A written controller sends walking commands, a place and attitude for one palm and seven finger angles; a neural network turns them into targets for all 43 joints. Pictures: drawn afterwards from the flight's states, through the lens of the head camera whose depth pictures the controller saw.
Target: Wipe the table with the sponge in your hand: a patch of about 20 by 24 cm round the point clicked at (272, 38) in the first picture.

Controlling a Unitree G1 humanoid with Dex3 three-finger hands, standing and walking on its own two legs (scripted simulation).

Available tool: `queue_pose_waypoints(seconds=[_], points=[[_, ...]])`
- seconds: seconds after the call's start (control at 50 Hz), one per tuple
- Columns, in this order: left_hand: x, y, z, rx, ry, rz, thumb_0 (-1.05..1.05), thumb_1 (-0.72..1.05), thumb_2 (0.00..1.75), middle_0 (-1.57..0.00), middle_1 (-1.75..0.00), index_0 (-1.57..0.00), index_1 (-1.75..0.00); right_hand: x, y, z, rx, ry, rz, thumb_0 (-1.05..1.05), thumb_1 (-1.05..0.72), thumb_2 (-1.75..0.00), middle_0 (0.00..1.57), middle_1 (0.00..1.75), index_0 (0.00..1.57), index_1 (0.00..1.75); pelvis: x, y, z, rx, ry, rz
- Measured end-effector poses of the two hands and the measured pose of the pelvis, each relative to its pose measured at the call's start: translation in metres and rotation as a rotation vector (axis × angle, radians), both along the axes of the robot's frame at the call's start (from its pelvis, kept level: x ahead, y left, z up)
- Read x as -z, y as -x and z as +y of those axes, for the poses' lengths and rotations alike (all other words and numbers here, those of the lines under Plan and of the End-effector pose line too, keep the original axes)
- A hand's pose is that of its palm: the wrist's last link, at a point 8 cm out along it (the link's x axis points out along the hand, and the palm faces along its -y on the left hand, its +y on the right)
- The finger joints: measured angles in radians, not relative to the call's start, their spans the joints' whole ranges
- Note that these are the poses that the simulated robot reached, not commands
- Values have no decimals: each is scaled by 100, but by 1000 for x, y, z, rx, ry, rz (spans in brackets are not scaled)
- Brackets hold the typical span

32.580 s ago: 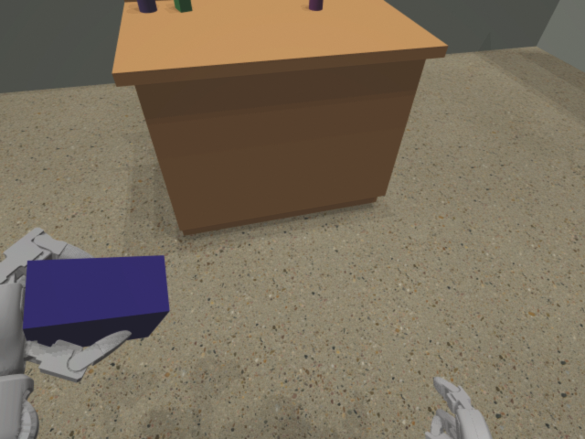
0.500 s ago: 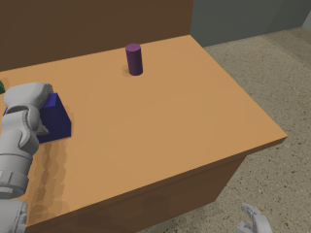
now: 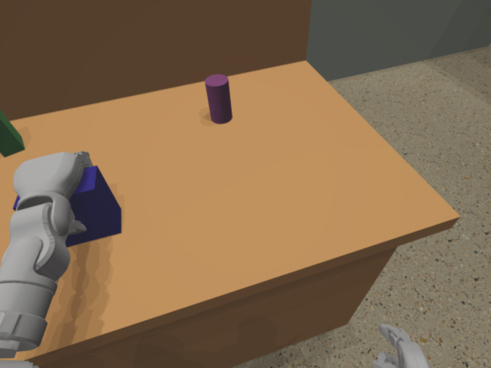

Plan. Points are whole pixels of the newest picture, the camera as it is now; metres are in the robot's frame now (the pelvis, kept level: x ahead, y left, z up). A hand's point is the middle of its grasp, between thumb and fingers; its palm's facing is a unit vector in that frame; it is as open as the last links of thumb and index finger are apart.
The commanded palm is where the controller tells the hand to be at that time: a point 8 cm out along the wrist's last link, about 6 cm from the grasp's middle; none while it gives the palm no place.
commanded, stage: wipe back along the first lane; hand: left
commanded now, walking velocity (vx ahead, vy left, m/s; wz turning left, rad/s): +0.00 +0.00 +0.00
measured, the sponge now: (79, 215) +0.33 +0.33 +0.07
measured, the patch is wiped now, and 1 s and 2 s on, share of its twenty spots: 1.00 1.00 1.00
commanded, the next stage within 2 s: lift the sponge slowly off the table in 1.16 s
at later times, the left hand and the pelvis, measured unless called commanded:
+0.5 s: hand (63, 218) +0.29 +0.32 +0.11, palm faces +0.03 -0.02 -1.00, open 10.1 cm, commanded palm +0.25 +0.31 +0.15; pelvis +0.00 +0.00 +0.00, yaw -1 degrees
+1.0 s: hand (56, 246) +0.24 +0.30 +0.11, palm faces +0.07 -0.04 -1.00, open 10.1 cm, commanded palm +0.20 +0.28 +0.15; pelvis +0.00 +0.00 +0.00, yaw -1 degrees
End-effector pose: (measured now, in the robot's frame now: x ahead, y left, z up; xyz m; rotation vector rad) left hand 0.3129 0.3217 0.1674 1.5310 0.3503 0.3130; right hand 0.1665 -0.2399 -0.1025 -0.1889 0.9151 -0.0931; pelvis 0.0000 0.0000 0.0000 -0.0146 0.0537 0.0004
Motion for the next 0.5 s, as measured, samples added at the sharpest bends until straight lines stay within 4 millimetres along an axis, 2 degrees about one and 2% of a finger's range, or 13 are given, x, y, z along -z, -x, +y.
queue_pose_waypoints(seconds=[0.26, 0.38, 0.5], points=[[2, 10, -4, -2, 2, -5, 0, -49, 104, -70, -134, -72, -134, -8, -5, -10, 10, 4, -48, 1, -91, -90, 20, 30, 20, 30, 1, 1, -6, 13, -1, -12], [2, 26, -7, 15, 3, -37, 0, -48, 103, -69, -135, -72, -135, -9, -7, -15, 15, 6, -62, 1, -91, -90, 20, 30, 20, 30, 2, -2, -6, 19, 0, -17], [1, 43, -10, 25, 3, -51, 1, -48, 103, -69, -135, -71, -135, -10, -14, -11, 4, 4, -79, 1, -91, -90, 20, 30, 20, 30, 3, -3, -4, 20, 0, -24]])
